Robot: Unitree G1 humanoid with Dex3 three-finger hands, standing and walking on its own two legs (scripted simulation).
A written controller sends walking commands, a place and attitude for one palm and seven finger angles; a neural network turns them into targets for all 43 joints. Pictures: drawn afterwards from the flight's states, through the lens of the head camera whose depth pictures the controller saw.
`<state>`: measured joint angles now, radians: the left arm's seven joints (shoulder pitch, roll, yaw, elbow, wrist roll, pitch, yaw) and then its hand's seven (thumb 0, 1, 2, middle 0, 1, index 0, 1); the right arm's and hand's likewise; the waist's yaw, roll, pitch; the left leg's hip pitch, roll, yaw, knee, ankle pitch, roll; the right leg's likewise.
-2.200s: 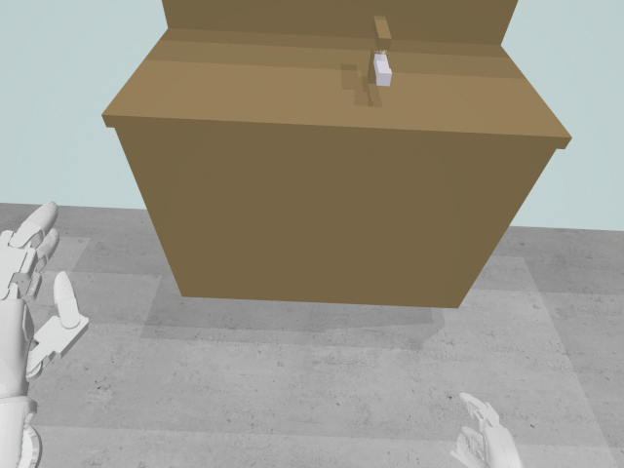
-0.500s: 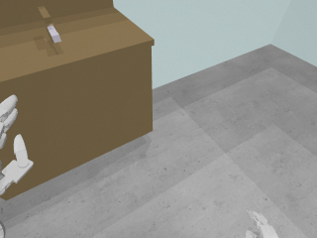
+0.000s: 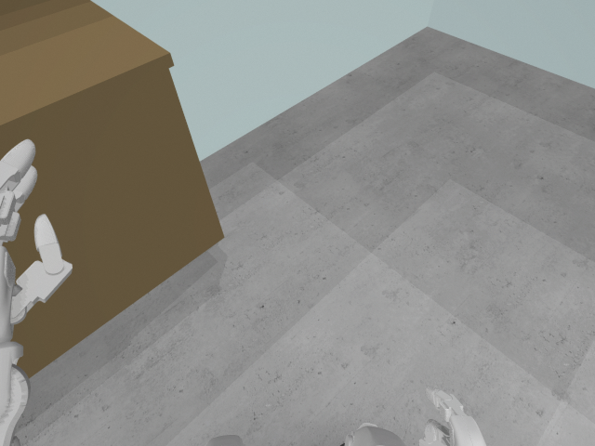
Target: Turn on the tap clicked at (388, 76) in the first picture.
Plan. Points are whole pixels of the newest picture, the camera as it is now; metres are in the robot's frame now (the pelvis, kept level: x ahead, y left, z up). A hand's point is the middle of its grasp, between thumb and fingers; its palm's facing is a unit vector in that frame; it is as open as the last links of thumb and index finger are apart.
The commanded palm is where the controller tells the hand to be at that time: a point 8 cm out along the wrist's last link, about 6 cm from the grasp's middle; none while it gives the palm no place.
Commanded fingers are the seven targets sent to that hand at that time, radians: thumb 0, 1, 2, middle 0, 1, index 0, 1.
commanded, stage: walk to a spot facing it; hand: left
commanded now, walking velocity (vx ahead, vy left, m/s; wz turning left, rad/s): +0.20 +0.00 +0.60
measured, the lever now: out of the picture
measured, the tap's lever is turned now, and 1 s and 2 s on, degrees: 0 0 0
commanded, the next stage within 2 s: turn to face it in 0.16 s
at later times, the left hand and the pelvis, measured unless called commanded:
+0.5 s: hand (31, 255) +0.25 +0.25 +0.20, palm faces +0.54 -0.76 -0.37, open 7.4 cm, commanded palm +0.18 +0.29 +0.21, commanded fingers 0.00 0.90 0.90 -0.20 -0.30 -0.20 -0.30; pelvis +0.08 -0.02 +0.02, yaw +12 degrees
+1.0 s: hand (20, 351) +0.17 +0.22 +0.20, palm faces +0.67 -0.63 -0.39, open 7.4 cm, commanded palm +0.09 +0.24 +0.21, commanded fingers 0.00 0.90 0.90 -0.20 -0.30 -0.20 -0.30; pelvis +0.06 -0.08 +0.02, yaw +23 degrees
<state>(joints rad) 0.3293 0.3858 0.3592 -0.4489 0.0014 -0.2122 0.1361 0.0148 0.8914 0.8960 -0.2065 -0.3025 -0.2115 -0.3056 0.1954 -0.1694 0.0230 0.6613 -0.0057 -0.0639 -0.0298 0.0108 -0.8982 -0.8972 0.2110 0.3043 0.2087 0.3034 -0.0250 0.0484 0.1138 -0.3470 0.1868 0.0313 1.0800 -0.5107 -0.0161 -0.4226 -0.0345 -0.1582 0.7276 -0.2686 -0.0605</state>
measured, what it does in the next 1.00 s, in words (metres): steps on the spot, turning left: left foot, then right foot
